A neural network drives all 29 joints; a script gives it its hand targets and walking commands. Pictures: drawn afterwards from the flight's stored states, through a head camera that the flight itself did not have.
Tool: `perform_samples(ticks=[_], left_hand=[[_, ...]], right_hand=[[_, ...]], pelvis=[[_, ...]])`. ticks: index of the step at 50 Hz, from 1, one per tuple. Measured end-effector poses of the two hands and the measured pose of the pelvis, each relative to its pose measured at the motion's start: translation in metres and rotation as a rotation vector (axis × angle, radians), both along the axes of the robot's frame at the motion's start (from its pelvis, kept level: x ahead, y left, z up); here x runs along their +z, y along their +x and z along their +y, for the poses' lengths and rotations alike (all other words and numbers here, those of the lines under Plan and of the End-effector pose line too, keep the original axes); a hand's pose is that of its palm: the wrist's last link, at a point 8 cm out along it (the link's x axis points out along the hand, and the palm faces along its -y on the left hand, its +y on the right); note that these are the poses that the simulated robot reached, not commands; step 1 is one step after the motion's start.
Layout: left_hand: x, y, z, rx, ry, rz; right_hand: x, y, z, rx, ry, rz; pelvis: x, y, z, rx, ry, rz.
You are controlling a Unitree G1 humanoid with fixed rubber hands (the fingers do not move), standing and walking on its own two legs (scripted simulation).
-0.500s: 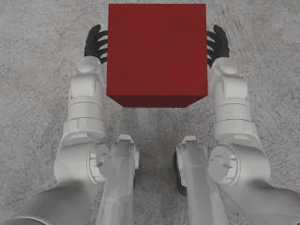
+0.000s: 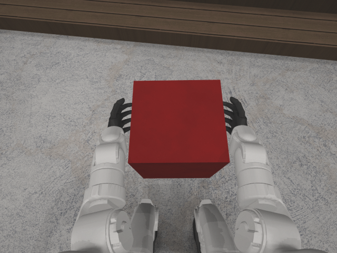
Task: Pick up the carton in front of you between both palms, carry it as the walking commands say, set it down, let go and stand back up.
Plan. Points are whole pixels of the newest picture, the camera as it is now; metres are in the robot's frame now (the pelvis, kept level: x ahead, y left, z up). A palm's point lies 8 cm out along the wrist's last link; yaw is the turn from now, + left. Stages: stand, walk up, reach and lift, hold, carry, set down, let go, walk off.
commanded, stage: reach and lift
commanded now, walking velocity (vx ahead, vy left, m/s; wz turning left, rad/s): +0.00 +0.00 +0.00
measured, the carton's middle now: (176, 135) +0.40 +0.01 -0.10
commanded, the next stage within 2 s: hold in 1.58 s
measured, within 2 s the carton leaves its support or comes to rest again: neither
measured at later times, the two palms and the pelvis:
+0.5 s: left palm (96, 122) +0.34 +0.15 +0.12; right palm (270, 118) +0.35 -0.15 +0.12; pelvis +0.04 +0.00 +0.11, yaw +0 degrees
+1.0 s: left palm (89, 119) +0.33 +0.15 +0.15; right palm (279, 115) +0.34 -0.15 +0.15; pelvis +0.03 +0.00 +0.12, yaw +0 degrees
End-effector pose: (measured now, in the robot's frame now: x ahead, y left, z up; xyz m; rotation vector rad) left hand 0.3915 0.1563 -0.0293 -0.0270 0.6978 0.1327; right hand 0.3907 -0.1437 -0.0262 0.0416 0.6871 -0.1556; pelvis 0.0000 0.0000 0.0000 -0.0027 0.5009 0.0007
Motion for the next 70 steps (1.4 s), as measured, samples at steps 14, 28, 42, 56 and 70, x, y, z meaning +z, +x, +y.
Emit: perform_samples(ticks=[14,28,42,56,70], left_hand=[[0.085,-0.028,-0.002,0.007,0.002,-0.003],[0.163,-0.054,-0.005,0.001,0.025,-0.039],[0.172,-0.063,-0.005,-0.001,0.025,-0.011],[0.180,-0.055,-0.004,-0.016,0.039,-0.021],[0.185,-0.054,-0.005,-0.026,0.057,-0.014]], right_hand=[[0.084,-0.026,-0.002,0.015,-0.009,-0.003],[0.162,-0.048,-0.005,0.046,-0.030,-0.038],[0.171,-0.058,-0.005,0.050,-0.031,-0.009],[0.179,-0.050,-0.004,0.058,-0.047,-0.019],[0.184,-0.049,-0.005,0.074,-0.062,-0.012]], pelvis=[[0.072,0.028,-0.002,0.003,0.004,-0.217],[0.116,0.044,-0.002,0.008,0.004,-0.477],[0.119,0.030,-0.002,0.008,0.004,-0.577],[0.123,0.039,-0.001,0.006,0.004,-0.584],[0.127,0.052,-0.001,0.008,0.006,-0.594]])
